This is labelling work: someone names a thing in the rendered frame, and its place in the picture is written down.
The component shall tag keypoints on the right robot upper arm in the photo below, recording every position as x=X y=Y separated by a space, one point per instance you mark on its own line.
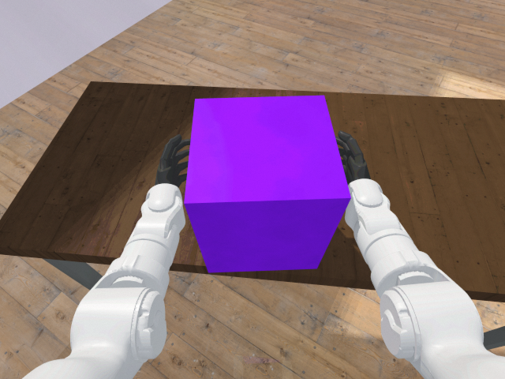
x=435 y=327

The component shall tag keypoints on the right robot hand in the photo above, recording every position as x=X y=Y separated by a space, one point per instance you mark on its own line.
x=354 y=164

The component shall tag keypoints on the left robot upper arm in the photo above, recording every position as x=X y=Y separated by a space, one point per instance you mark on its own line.
x=115 y=331

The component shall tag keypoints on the table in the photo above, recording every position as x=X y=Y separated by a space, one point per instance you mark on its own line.
x=440 y=161

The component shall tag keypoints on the robot left forearm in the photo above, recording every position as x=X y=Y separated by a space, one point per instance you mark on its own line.
x=150 y=250

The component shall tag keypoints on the carton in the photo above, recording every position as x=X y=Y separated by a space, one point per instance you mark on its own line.
x=265 y=187

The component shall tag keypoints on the left robot hand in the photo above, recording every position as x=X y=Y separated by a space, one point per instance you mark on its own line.
x=169 y=168

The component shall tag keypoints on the robot right forearm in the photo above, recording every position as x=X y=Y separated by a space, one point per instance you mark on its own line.
x=385 y=245

